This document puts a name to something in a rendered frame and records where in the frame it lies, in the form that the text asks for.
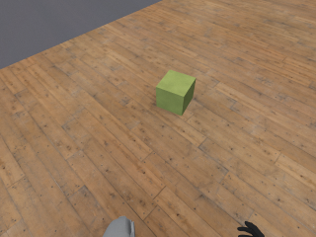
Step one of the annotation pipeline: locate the robot right hand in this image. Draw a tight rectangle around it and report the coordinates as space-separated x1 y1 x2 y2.
237 221 265 237

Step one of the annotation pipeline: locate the robot left thigh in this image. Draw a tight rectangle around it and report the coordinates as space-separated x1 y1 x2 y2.
103 217 135 237

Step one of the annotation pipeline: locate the carton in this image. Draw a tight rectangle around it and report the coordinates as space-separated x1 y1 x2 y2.
156 69 197 116

